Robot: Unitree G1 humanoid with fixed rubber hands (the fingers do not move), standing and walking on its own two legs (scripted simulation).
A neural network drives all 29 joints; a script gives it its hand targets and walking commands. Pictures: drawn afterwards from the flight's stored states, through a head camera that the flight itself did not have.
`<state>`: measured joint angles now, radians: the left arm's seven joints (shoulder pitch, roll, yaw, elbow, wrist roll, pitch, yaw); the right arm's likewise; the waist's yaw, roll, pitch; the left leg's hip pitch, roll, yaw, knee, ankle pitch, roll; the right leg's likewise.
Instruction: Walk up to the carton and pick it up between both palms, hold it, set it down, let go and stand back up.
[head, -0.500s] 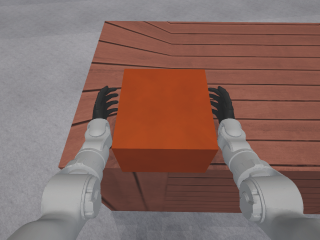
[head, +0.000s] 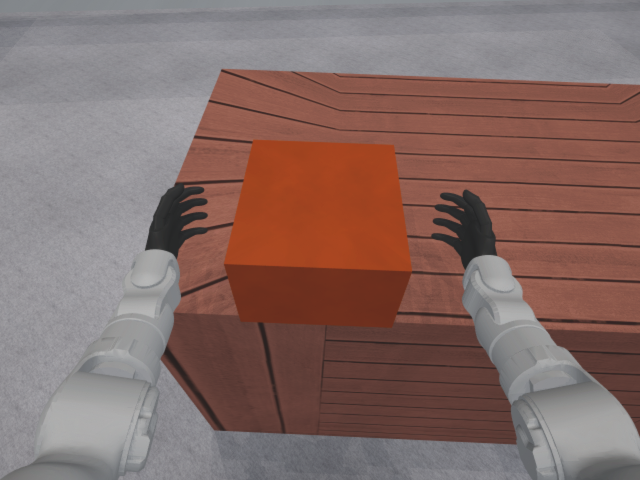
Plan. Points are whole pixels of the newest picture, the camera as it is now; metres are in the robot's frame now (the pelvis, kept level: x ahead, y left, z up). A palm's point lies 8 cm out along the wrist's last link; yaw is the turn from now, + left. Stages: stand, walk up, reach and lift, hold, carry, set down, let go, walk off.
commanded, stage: set down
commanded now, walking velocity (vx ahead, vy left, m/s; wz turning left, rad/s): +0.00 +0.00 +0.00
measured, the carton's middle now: (320, 230) +0.47 +0.00 +0.02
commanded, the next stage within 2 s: none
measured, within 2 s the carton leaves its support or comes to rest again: neither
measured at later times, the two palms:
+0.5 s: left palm (142, 291) +0.34 +0.22 +0.07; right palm (473, 295) +0.32 -0.18 +0.06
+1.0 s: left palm (117, 360) +0.25 +0.22 +0.08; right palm (530, 381) +0.21 -0.21 +0.07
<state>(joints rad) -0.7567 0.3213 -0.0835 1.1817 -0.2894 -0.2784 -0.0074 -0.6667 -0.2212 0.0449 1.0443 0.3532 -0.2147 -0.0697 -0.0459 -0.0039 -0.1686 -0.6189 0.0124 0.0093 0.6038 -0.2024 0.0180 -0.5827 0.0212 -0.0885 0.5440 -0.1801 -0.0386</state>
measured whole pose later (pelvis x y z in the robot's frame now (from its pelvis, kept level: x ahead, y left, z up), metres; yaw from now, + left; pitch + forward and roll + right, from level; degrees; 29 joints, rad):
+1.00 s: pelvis +0.04 +0.01 +0.02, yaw -3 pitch -6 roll +0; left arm 0.30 0.24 0.06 -0.18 -0.17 0.28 0.02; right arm 0.43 -0.16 0.01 -0.16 0.23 0.11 -0.10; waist 0.03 -0.02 0.04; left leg -0.03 0.00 0.07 0.32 -0.19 0.02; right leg -0.03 0.04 0.01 0.29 -0.16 -0.03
